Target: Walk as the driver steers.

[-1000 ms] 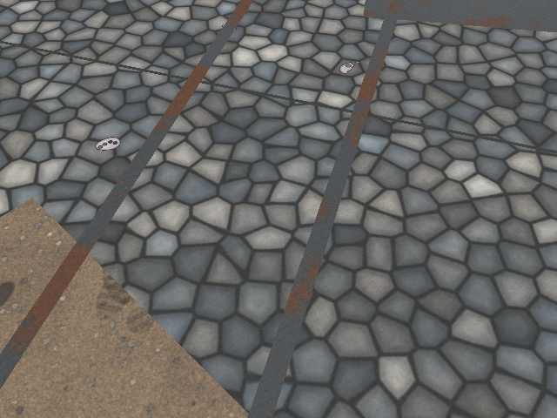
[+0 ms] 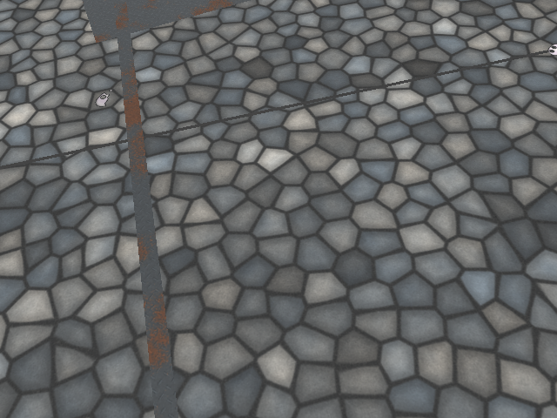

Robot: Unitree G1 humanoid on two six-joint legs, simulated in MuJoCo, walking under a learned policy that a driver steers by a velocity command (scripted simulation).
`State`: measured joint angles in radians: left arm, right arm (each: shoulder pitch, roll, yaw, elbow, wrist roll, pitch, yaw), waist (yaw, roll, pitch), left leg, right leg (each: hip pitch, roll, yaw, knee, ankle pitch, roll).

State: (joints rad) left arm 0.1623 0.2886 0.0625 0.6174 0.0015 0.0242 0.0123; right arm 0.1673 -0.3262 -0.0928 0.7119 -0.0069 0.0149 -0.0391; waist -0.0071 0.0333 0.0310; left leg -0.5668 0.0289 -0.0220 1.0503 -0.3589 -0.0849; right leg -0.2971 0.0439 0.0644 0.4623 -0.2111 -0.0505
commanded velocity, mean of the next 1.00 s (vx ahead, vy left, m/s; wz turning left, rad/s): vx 0.00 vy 0.00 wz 0.36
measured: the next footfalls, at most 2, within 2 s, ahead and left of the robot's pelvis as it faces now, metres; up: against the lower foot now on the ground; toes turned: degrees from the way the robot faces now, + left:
left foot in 0.16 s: +0.06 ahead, +0.15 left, +0.00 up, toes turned +0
left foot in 0.68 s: +0.02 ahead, +0.17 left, +0.00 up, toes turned +18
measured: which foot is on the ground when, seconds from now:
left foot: up 0.00-0.14, down 0.16-0.40, up 0.42-0.66, down 0.68-1.00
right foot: down 0.00-0.68, up 0.70-1.00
